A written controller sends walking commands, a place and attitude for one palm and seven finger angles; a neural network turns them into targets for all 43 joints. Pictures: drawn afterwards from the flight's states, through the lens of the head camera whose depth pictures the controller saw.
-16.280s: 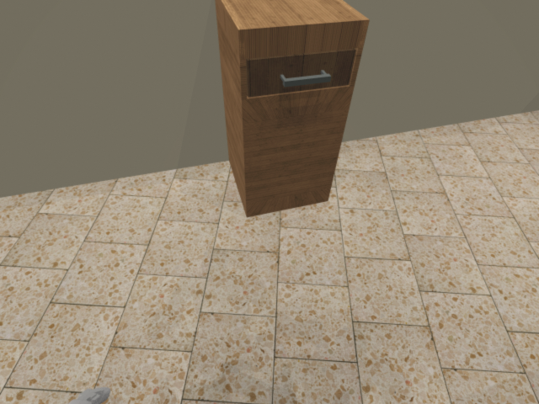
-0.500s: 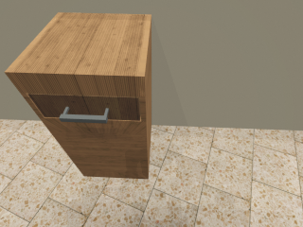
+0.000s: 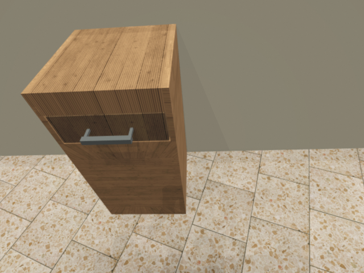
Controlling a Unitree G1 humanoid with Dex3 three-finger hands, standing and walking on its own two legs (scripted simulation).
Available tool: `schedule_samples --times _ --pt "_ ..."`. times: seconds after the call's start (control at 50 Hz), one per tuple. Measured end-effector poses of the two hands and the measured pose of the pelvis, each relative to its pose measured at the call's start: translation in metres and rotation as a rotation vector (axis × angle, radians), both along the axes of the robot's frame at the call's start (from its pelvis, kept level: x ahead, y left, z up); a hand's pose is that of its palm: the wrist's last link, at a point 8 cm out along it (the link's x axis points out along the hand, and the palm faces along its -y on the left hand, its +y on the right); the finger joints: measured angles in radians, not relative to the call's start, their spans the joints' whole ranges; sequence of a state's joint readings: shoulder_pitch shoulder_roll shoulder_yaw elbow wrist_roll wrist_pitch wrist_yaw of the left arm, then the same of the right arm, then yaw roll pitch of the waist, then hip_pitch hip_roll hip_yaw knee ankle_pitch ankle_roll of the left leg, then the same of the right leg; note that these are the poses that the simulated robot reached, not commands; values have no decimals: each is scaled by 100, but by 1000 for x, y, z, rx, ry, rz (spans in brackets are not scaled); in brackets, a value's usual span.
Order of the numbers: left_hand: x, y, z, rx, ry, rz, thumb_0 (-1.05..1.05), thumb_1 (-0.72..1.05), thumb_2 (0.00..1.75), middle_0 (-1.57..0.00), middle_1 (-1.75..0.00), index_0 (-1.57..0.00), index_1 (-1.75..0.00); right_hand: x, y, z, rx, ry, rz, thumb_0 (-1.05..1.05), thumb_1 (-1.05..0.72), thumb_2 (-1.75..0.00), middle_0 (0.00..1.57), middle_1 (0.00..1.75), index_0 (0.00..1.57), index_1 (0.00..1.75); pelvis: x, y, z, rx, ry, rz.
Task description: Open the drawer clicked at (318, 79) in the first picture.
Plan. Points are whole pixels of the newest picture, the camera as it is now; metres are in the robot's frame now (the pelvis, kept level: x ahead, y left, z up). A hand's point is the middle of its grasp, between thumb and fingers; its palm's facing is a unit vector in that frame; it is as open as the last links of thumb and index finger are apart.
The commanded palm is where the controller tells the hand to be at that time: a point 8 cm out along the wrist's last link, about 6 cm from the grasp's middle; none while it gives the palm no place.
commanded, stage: come to a stop and stand still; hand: left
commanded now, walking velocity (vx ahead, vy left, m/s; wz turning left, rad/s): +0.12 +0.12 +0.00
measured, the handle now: (108, 135) +0.53 +0.28 -0.05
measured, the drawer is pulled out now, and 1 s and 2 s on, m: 0.00 0.00 0.00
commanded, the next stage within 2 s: look again from close up in 0.90 s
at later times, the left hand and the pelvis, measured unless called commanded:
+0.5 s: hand out of the picture +0.02 +0.24 -0.18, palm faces +0.02 -0.97 -0.23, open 7.4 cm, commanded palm none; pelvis +0.03 +0.06 +0.00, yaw -1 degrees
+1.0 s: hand out of the picture +0.05 +0.27 -0.17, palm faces -0.05 -0.98 -0.21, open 7.4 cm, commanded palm none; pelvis +0.03 +0.08 +0.00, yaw -3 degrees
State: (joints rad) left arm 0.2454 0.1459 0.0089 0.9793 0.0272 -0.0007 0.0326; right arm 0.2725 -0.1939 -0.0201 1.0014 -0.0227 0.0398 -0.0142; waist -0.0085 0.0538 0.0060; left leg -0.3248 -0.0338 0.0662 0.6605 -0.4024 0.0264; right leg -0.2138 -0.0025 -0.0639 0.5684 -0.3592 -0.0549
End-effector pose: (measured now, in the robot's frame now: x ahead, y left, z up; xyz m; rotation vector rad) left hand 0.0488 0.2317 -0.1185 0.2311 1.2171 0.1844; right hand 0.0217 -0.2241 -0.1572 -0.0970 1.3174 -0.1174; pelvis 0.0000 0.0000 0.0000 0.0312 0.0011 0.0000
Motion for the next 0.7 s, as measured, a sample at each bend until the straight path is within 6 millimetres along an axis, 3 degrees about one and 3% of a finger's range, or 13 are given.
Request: schedule_samples --times 0.1,0.18,0.26,0.34,0.4,0.52,0.7 --pt "-30 -9 2 -29 55 35 0 93 90 -20 -30 -20 -30 -16 -10 16 -6 56 -2 0 -92 -90 20 30 20 30 4 -7 11 11 6 -9" --pt "-53 -10 1 -56 126 55 0 93 90 -20 -30 -21 -30 -18 -15 25 -33 84 -6 0 -92 -90 20 30 20 30 8 -4 15 15 12 -7" --pt "-69 -4 -3 -73 187 81 1 92 90 -20 -30 -21 -30 -8 -11 27 -61 86 7 0 -91 -90 20 30 20 30 14 6 15 13 9 -6" --pt "-76 10 -10 -71 234 58 1 91 90 -20 -30 -21 -30 18 4 21 -79 10 6 1 -91 -90 19 30 20 30 18 26 6 -33 13 -27" --pt "-69 30 -21 -66 243 52 1 91 90 -20 -30 -21 -30 35 25 15 -78 -43 18 0 -91 -90 19 30 20 29 23 42 -3 -56 12 -8" --pt "-30 62 -27 -49 152 43 1 91 90 -20 -30 -20 -30 57 59 18 -80 -100 36 0 -94 -90 20 30 20 30 32 64 -4 -46 -1 -27" --pt "15 85 -26 -54 74 -20 0 91 90 -19 -30 -20 -30 58 78 26 -89 -104 20 0 -94 -90 20 30 20 30 35 83 -1 -37 5 -44"
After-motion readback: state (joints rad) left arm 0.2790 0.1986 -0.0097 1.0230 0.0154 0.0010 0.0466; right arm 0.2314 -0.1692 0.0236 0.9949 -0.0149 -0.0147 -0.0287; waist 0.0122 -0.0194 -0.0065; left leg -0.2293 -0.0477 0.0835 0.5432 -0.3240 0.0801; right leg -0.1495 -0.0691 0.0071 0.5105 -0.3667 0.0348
